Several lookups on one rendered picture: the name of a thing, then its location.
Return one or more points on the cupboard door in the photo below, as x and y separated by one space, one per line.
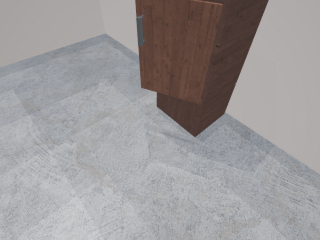
179 37

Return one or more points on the handle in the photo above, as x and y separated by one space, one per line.
139 24

